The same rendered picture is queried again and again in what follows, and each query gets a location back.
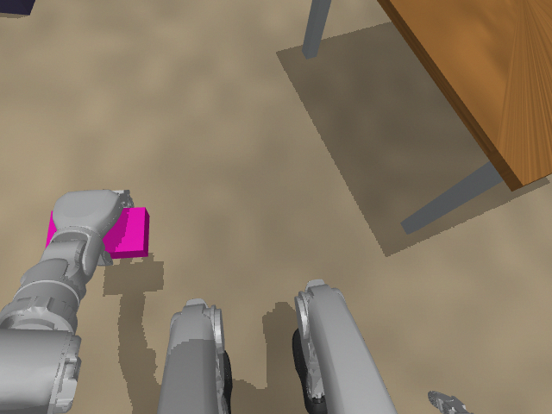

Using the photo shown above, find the right robot foot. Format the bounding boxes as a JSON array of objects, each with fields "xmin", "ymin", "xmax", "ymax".
[{"xmin": 292, "ymin": 329, "xmax": 328, "ymax": 414}]

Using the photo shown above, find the right robot hand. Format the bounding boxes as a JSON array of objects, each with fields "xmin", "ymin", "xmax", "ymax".
[{"xmin": 428, "ymin": 391, "xmax": 474, "ymax": 414}]

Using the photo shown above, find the coffee table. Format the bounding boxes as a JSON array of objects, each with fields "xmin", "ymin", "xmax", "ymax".
[{"xmin": 302, "ymin": 0, "xmax": 552, "ymax": 235}]

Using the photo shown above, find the left robot arm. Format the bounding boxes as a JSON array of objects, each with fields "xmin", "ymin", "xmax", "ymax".
[{"xmin": 0, "ymin": 227, "xmax": 103, "ymax": 414}]

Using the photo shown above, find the left robot hand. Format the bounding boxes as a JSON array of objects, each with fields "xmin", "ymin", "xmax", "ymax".
[{"xmin": 53, "ymin": 190, "xmax": 134, "ymax": 267}]

